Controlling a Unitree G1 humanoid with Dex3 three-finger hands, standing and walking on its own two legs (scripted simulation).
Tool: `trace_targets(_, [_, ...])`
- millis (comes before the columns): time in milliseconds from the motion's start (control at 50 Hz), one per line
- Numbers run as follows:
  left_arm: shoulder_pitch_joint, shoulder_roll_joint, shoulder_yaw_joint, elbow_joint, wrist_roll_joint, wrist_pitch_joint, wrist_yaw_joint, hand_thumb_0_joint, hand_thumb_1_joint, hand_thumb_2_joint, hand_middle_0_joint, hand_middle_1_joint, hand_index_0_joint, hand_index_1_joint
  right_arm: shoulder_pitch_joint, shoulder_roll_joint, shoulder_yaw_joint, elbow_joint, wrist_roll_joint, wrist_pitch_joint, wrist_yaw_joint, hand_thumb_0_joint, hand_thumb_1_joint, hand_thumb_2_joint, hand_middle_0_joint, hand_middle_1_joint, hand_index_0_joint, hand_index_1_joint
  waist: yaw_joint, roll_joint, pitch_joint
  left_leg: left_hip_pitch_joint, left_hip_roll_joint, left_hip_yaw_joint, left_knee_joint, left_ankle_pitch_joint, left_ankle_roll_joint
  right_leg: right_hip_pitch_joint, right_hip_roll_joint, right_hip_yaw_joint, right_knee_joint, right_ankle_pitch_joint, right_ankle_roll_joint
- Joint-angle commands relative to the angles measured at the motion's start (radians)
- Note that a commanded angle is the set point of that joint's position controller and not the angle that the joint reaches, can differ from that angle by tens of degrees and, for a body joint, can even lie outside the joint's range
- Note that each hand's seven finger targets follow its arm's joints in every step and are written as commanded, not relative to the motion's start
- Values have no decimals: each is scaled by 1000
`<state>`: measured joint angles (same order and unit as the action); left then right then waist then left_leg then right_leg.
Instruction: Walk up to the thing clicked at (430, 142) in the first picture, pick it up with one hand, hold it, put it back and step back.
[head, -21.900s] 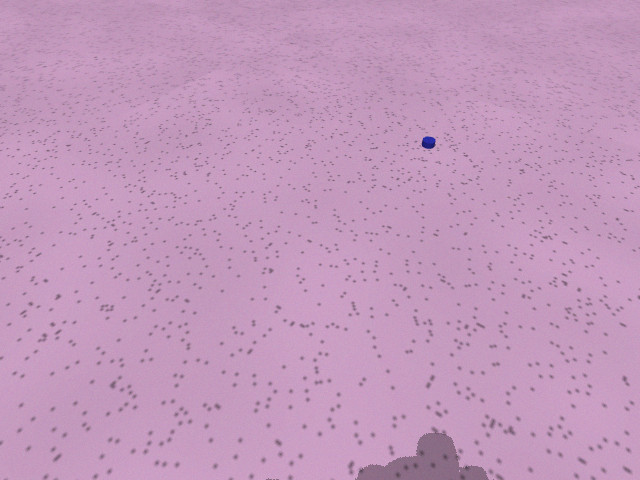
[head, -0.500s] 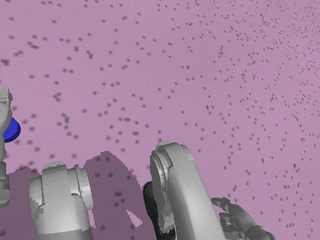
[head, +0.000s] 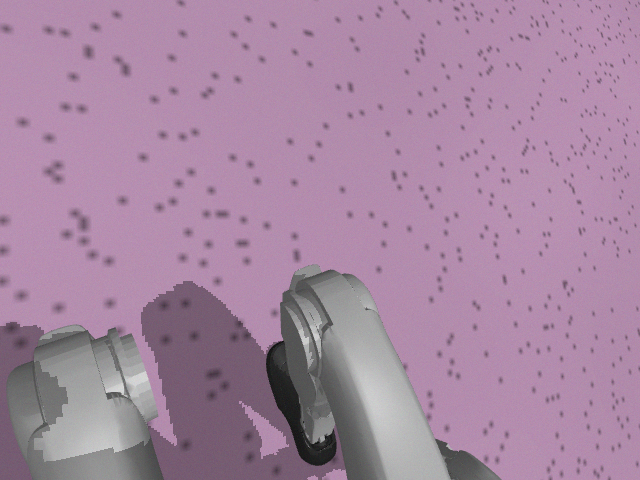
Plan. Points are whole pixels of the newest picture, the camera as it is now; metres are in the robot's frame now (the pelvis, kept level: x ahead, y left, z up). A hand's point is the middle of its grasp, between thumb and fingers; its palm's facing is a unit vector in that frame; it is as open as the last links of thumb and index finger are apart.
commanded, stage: rest palm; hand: left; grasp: from above
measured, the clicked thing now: out of the picture +0.42 +0.34 -0.28
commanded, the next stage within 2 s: close in 0.62 s
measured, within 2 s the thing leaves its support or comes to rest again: neither
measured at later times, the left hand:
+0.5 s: hand out of the picture +0.42 +0.33 -0.25, palm faces -0.40 -0.17 -0.90, open 14.1 cm
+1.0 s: hand out of the picture +0.42 +0.32 -0.25, palm faces -0.39 -0.13 -0.91, open 13.2 cm
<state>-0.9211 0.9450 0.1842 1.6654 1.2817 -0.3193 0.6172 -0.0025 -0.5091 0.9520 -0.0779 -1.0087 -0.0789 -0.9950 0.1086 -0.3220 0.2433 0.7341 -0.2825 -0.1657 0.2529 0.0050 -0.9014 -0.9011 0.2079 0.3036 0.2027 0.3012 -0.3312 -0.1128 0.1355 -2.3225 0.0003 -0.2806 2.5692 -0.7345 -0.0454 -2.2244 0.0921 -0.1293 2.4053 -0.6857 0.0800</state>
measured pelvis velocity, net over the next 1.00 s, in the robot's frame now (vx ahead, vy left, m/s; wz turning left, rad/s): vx -0.01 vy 0.01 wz -0.04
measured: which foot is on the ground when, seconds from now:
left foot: down 0.00-1.00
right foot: down 0.00-1.00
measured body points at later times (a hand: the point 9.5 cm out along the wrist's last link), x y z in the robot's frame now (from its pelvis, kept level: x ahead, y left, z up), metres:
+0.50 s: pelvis +0.00 +0.01 +0.00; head +0.26 +0.15 +0.33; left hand +0.44 +0.34 -0.20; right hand +0.07 -0.25 -0.06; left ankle +0.06 +0.13 -0.26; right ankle +0.11 -0.13 -0.26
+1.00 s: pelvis -0.01 +0.01 +0.00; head +0.25 +0.14 +0.34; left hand +0.44 +0.32 -0.20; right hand +0.06 -0.25 -0.05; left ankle +0.06 +0.13 -0.26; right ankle +0.11 -0.12 -0.26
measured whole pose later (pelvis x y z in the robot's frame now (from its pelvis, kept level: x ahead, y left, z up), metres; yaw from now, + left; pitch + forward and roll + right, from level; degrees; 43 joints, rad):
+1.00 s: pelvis -0.01 +0.01 +0.00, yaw -2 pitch +24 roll -15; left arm -0.98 0.97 0.09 1.76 1.29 -0.24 0.74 0.00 -0.35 0.83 -0.14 -1.03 -0.17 -0.99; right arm 0.04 -0.35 0.30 0.71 -0.30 -0.28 0.29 0.00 -0.90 -0.90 0.21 0.30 0.20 0.30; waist -0.36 -0.15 0.18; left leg -2.32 0.01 -0.30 2.58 -0.72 -0.01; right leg -2.20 0.10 -0.15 2.38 -0.65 0.08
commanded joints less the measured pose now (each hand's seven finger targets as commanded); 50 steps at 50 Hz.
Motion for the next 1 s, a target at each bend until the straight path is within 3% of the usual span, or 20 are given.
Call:
trace_targets(0, [-249,221,-25,-31,29,-5,94,0,-510,970,-66,-974,-65,-972,142,-310,-84,8,-5,-7,-18,0,-885,-897,200,300,200,300,-41,447,-609,436,26,150,-270,157,54,303,27,-142,-217,202,-98])
trace_targets(80, [-284,182,-73,1,37,36,139,0,-495,955,-66,-981,-71,-974,125,-321,-84,14,-6,-33,-14,0,-886,-897,200,300,200,300,-54,444,-562,424,26,144,-279,138,54,258,28,-148,-222,184,-98])
trace_targets(180, [-313,146,-111,19,10,86,165,0,-500,941,-60,-1004,-70,-991,103,-332,-94,26,-1,-68,-5,0,-892,-899,200,300,200,300,-60,431,-576,429,32,131,-282,135,52,250,26,-147,-218,187,-98])
trace_targets(260, [-346,177,-95,26,-10,118,157,0,-498,930,-68,-1011,-78,-997,94,-344,-87,15,15,-91,9,0,-897,-902,200,300,200,300,-55,471,-581,462,37,111,-294,162,45,237,15,-148,-196,217,-97])
trace_targets(300, [-352,227,-51,11,-9,127,155,0,-504,929,-62,-1021,-74,-1006,102,-350,-84,2,11,-96,15,0,-898,-903,200,300,200,300,-56,480,-607,477,38,115,-283,191,46,276,18,-146,-199,243,-96])
trace_targets(360, [-338,201,-60,18,-18,136,131,0,-505,924,-57,-1037,-72,-1020,97,-340,-78,-5,9,-107,24,0,-900,-904,200,300,200,300,-63,510,-623,506,37,124,-272,225,43,296,20,-144,-187,275,-97])
trace_targets(380, [-335,238,-41,25,-20,136,128,0,-505,925,-57,-1034,-71,-1018,95,-346,-75,7,9,-110,24,0,-900,-904,200,301,200,301,-58,525,-619,502,38,116,-280,229,38,293,18,-150,-182,272,-98])
trace_targets(460, [-307,248,-29,13,-35,130,96,0,-512,928,-56,-1034,-68,-1019,111,-340,-66,1,7,-109,28,0,-900,-904,200,301,200,301,-63,530,-632,516,39,111,-277,272,37,328,21,-154,-182,305,-98])
trace_targets(620, [-298,233,-69,-6,-53,70,56,0,-493,920,-64,-1038,-79,-1021,132,-345,-41,-2,5,-105,35,0,-899,-904,200,301,200,301,-87,527,-604,525,45,92,-269,304,35,356,19,-171,-180,330,-94])
trace_targets(700, [-280,245,-65,8,-38,40,75,0,-483,926,-65,-1037,-80,-1019,121,-346,-23,-16,1,-96,35,0,-895,-903,200,301,200,301,-79,495,-584,493,46,91,-266,279,39,356,25,-176,-185,314,-92])
trace_targets(740, [-280,253,-72,3,-23,29,86,0,-397,865,-99,-1061,-135,-1023,106,-341,-13,-23,3,-98,34,0,-890,-898,200,300,200,300,-77,501,-571,498,45,96,-259,264,39,349,24,-175,-181,304,-92])
trace_targets(840, [-279,264,-74,-9,1,40,146,0,-319,808,-144,-1020,-186,-974,82,-366,-30,-25,-8,-107,29,0,-887,-897,200,300,200,300,-73,480,-557,467,46,103,-272,191,43,341,32,-167,-214,242,-92])
trace_targets(880, [-287,240,-94,4,0,59,162,0,-313,800,-147,-1009,-188,-965,84,-364,-36,-12,-6,-106,25,0,-887,-897,200,300,200,300,-76,480,-546,455,47,106,-286,163,42,335,35,-160,-230,219,-95])
trace_targets(980, [-311,243,-95,9,-26,114,172,0,-282,784,-187,-962,-222,-925,89,-372,-49,-12,7,-118,26,0,-890,-898,200,300,200,300,-84,449,-549,442,52,96,-280,151,47,317,29,-154,-237,217,-89])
